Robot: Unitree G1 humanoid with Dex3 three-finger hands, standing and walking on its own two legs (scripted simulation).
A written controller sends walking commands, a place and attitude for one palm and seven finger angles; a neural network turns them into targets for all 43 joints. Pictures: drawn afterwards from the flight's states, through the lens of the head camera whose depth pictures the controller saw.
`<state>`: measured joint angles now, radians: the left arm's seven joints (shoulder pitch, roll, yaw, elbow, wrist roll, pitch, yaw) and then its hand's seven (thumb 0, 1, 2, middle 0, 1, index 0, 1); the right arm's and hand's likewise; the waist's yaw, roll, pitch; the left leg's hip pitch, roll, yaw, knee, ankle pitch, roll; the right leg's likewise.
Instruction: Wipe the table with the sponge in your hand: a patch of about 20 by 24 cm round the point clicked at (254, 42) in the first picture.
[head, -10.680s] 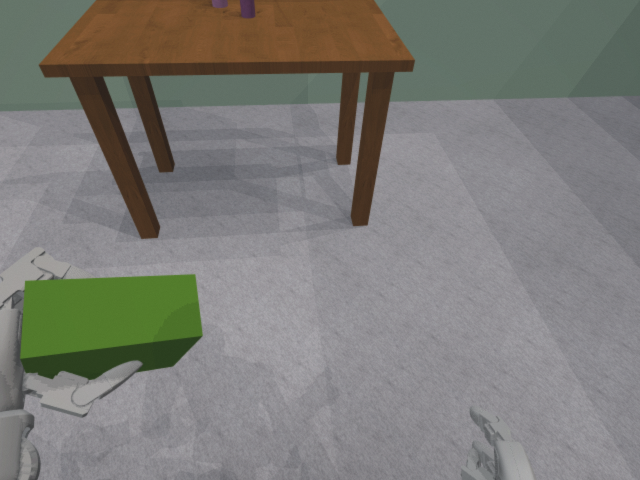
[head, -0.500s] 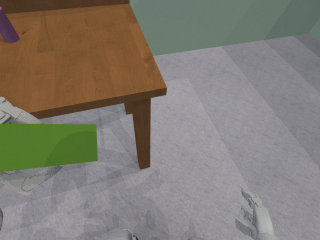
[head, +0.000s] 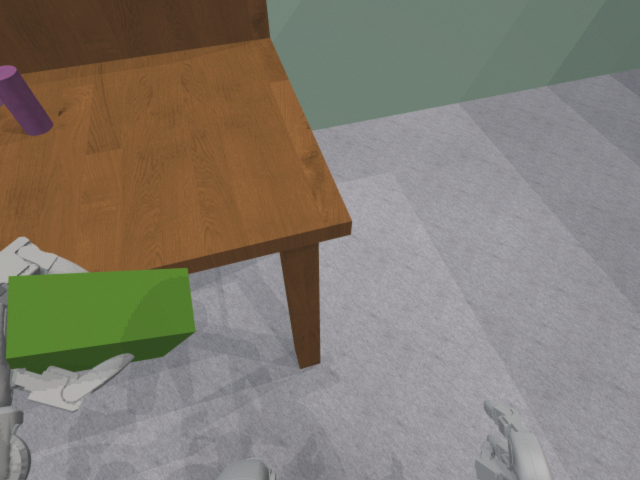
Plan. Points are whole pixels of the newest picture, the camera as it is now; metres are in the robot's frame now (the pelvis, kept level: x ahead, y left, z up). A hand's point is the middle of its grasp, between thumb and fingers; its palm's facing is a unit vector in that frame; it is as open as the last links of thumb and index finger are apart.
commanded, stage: come to a stop and stand still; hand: left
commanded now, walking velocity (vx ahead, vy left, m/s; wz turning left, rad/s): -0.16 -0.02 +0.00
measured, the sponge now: (128, 322) +0.24 +0.20 +0.13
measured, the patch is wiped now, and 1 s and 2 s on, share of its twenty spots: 0.00 0.00 0.00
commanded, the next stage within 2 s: none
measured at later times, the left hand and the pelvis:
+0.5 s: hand (37, 367) +0.19 +0.24 +0.16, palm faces +0.32 -0.82 -0.47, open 10.2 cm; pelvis -0.04 +0.01 -0.01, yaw -2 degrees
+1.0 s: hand out of the picture +0.11 +0.25 +0.16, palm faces +0.41 -0.82 -0.39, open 10.2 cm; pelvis -0.11 +0.00 -0.01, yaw -1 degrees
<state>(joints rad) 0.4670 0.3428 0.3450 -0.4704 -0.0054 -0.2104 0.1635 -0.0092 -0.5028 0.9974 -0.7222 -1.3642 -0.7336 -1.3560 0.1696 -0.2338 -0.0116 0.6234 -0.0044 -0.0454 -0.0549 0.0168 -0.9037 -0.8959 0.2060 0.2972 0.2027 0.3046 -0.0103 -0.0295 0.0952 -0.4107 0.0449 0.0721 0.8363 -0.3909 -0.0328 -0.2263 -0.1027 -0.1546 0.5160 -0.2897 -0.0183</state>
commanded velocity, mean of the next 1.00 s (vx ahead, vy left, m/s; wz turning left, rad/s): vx -0.02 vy -0.05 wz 0.00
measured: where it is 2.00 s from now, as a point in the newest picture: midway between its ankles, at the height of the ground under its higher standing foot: outside the picture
